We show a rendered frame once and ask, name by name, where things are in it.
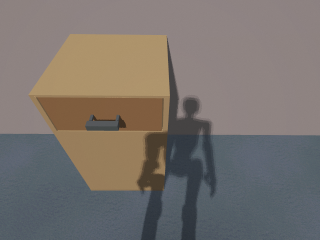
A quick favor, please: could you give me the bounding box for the drawer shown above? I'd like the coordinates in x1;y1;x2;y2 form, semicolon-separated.
38;97;163;131

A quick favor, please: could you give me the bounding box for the handle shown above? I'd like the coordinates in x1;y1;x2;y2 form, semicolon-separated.
85;114;120;131

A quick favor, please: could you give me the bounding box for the cabinet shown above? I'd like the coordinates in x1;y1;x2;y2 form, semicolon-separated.
28;34;170;191

